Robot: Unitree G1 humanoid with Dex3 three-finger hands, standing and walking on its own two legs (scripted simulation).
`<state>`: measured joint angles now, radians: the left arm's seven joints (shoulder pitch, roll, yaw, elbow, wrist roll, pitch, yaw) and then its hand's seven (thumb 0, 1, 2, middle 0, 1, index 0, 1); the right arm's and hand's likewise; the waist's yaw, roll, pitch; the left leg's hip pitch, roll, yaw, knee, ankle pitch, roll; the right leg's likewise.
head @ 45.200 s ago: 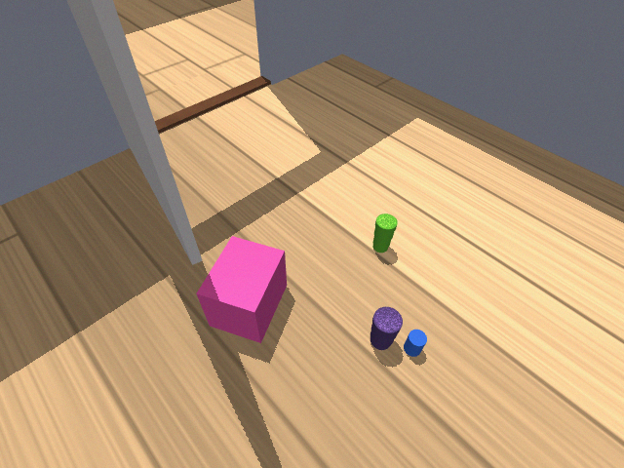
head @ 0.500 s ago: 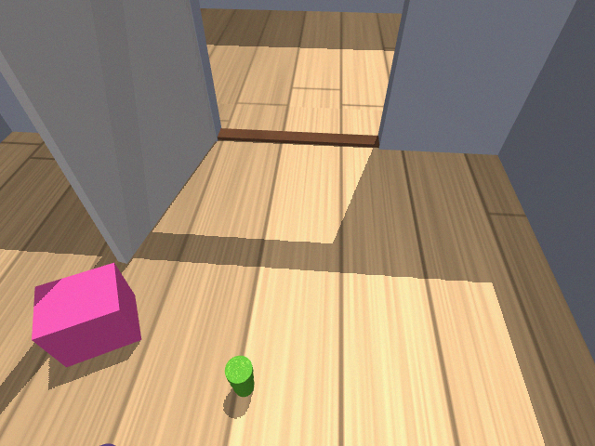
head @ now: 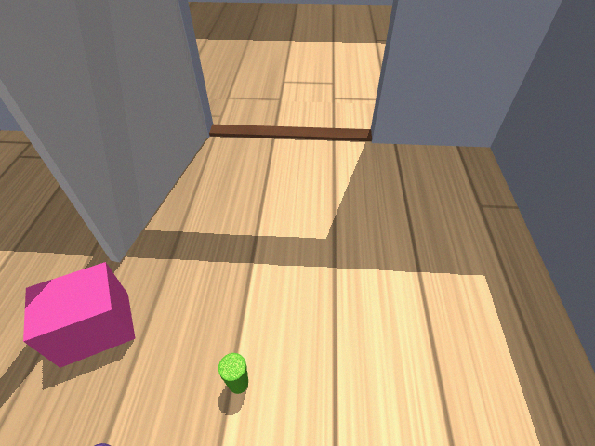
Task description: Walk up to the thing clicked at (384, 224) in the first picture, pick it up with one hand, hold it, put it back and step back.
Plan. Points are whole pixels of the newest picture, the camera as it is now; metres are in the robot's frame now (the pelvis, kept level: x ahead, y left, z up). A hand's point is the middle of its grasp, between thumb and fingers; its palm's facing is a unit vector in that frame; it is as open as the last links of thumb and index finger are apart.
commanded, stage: stand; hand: left
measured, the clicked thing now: (235, 375) +0.43 +0.21 -0.70
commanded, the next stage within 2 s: step back in 0.88 s
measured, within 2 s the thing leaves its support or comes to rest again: neither
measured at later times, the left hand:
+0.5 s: hand out of the picture +0.10 +0.24 -0.15, palm faces -0.03 -0.94 -0.34, open 7.4 cm
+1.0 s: hand out of the picture +0.09 +0.25 -0.16, palm faces +0.01 -0.93 -0.36, open 7.4 cm
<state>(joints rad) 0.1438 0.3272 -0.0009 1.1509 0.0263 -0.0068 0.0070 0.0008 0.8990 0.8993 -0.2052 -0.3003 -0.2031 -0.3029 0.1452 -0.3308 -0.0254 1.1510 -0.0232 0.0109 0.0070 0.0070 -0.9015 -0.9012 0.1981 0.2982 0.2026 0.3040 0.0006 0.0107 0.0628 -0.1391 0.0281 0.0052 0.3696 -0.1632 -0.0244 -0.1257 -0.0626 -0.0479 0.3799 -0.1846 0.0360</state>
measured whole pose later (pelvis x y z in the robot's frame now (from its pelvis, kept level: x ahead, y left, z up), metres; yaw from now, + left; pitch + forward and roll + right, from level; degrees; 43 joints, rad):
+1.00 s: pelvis +0.00 -0.01 -0.01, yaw +0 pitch -3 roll -1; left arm 0.09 0.34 0.05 1.07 0.00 0.01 0.00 0.00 0.90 0.90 -0.21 -0.30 -0.20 -0.30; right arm 0.08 -0.37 -0.04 1.07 0.00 0.03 0.02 0.01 -0.90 -0.90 0.20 0.30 0.20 0.30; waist -0.01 0.02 0.13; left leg -0.24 0.04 -0.01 0.53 -0.22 0.00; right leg -0.18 -0.04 -0.06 0.45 -0.22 0.02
